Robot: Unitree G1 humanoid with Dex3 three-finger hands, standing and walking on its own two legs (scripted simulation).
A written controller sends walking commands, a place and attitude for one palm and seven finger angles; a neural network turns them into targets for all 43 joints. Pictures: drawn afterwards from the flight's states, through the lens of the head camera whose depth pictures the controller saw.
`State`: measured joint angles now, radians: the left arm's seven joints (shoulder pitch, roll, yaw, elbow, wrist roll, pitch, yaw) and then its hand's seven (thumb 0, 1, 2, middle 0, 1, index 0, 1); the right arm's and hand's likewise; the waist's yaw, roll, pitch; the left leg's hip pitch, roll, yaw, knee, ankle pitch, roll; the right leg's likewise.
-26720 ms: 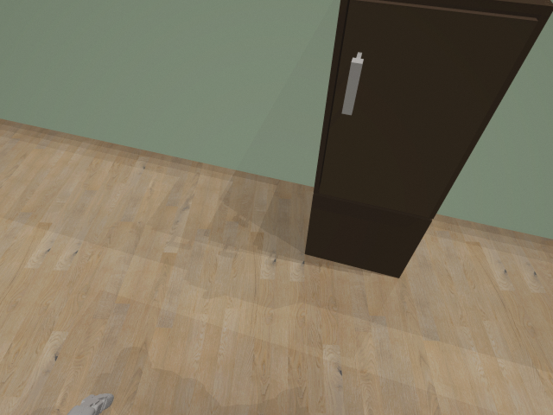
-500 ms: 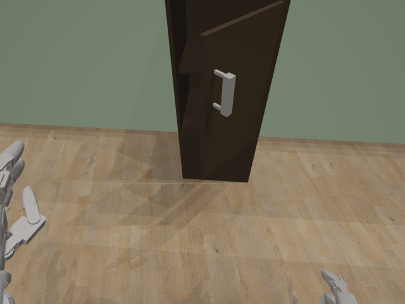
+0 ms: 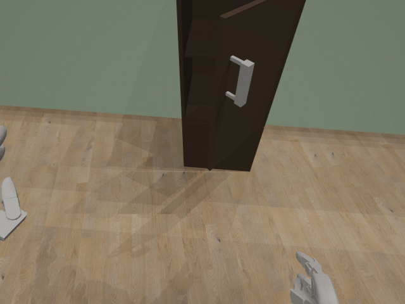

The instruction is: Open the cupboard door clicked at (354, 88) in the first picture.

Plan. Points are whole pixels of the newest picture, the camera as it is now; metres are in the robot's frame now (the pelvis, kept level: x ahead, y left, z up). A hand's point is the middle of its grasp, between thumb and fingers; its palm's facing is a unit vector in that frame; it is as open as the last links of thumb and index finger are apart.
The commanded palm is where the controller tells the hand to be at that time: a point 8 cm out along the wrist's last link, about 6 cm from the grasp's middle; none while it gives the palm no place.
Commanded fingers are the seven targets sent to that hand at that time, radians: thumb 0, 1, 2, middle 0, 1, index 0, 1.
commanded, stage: stop stepping back and stand still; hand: left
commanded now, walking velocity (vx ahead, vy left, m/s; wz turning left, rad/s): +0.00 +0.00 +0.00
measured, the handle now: (237, 81) +0.66 -0.05 +0.07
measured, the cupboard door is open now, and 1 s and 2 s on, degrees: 50 50 50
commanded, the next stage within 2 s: let the arm hang, fingers relaxed in 0.60 s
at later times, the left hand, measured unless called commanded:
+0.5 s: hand out of the picture +0.15 +0.28 +0.16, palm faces +0.45 -0.77 -0.45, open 7.4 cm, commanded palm +0.10 +0.31 +0.18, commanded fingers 0.00 0.90 0.90 -0.20 -0.30 -0.20 -0.30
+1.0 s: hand out of the picture +0.02 +0.17 -0.16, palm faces -0.04 -0.98 -0.19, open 7.4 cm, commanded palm none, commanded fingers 0.00 0.90 0.90 -0.20 -0.30 -0.20 -0.30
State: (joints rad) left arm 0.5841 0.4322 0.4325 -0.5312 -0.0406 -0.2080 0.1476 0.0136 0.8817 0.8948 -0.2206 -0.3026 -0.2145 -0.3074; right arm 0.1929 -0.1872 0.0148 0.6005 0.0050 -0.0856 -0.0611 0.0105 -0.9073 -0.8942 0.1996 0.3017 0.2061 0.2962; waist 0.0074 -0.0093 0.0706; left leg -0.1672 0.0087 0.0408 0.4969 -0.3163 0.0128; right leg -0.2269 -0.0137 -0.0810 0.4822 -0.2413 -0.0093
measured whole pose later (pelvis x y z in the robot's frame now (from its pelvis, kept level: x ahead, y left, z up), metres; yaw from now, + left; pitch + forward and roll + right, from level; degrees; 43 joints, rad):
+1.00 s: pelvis -0.05 +0.00 -0.01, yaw +1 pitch -1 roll +1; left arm 0.25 0.19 -0.02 0.81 0.03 0.06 -0.01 0.01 0.90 0.90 -0.21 -0.30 -0.20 -0.30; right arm 0.20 -0.26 0.01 0.91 -0.03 0.01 0.01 0.01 -0.91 -0.89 0.20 0.30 0.20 0.30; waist -0.03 -0.02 0.09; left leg -0.27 -0.03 0.03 0.55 -0.26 0.02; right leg -0.34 -0.06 -0.09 0.57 -0.22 -0.02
